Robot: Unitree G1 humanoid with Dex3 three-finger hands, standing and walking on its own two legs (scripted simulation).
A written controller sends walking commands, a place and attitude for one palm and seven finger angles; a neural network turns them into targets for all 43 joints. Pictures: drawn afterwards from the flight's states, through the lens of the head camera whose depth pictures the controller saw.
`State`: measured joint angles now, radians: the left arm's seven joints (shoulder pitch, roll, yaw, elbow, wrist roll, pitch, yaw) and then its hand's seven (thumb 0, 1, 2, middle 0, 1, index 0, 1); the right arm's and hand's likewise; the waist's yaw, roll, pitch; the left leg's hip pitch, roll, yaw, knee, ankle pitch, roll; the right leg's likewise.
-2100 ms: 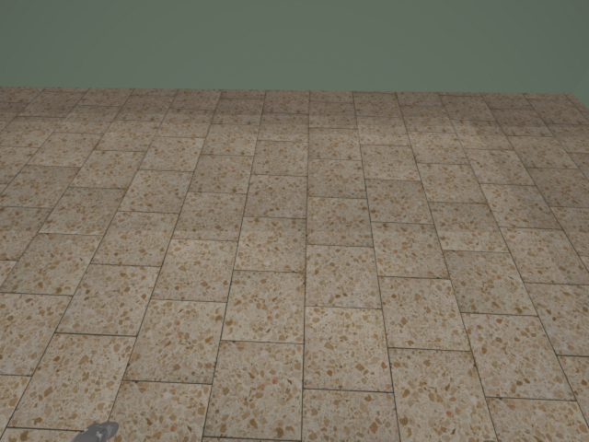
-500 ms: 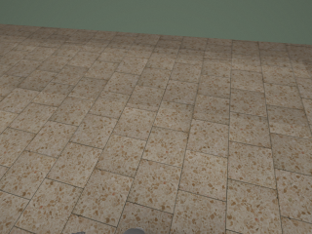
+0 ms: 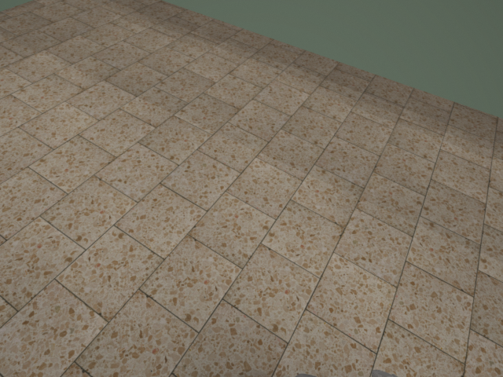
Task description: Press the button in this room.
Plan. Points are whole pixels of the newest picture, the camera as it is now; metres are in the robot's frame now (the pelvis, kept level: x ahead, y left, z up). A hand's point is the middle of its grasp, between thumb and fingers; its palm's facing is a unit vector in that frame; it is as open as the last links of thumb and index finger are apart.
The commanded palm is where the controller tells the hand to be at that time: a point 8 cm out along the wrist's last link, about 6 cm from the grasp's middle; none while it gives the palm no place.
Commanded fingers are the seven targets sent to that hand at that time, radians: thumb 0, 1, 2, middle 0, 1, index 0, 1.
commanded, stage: turn or walk to find it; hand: left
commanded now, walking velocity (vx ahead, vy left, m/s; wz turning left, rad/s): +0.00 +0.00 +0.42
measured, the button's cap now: out of the picture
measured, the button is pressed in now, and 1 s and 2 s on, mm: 0 0 0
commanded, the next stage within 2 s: none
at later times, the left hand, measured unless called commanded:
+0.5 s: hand out of the picture +0.03 +0.18 -0.14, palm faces +0.21 -0.94 -0.27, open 7.3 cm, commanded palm none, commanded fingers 0.00 0.90 0.90 -0.20 -0.30 -0.20 -0.30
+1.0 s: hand out of the picture -0.09 +0.24 -0.16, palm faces +0.44 -0.87 -0.24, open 7.4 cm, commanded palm none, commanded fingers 0.00 0.90 0.90 -0.20 -0.30 -0.20 -0.30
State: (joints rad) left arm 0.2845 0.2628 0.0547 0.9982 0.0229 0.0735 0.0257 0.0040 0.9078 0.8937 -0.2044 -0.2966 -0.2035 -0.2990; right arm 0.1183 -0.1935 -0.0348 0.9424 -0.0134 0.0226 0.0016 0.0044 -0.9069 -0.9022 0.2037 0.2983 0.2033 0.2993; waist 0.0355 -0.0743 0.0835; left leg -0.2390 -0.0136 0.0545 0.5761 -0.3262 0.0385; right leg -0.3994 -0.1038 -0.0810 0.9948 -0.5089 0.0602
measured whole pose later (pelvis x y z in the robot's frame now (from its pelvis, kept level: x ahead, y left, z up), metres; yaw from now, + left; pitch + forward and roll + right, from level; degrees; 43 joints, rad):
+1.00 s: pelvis -0.05 +0.03 +0.01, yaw +24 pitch +0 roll -1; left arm 0.21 0.26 0.07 0.96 0.02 0.06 0.01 0.00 0.91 0.89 -0.20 -0.30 -0.20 -0.30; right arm 0.16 -0.18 -0.04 0.94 -0.02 0.02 -0.01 0.00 -0.90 -0.90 0.21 0.30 0.21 0.30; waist 0.01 -0.04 0.07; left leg -0.23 -0.02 0.01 0.47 -0.23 0.06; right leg -0.43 -0.08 -0.04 1.01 -0.42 0.09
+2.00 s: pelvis -0.10 +0.02 +0.01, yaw +49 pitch +0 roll -1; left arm 0.15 0.23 0.06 0.94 0.02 0.06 0.02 0.00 0.91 0.89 -0.20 -0.30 -0.20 -0.30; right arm 0.21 -0.18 -0.05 0.96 -0.02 0.03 -0.01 0.00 -0.90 -0.90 0.21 0.30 0.21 0.30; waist -0.03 -0.01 0.06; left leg -0.24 -0.07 -0.04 0.43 -0.19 0.07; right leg -0.39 -0.06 -0.01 0.89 -0.43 0.08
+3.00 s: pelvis -0.13 -0.03 +0.01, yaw +74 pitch +0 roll +1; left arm 0.17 0.21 0.05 0.92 0.01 0.04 0.02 0.00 0.91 0.89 -0.20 -0.30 -0.20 -0.30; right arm 0.21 -0.20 -0.05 0.95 -0.02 0.04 0.00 0.00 -0.90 -0.90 0.21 0.30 0.21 0.30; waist -0.03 0.02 0.05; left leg -0.29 -0.06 -0.07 0.49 -0.19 0.02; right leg -0.29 -0.04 -0.03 0.66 -0.37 0.06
